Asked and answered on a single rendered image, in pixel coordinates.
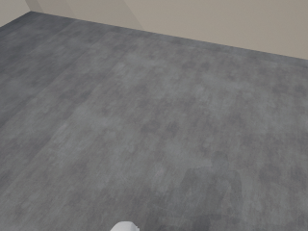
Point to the left robot thigh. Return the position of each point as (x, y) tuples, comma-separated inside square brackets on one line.
[(125, 226)]

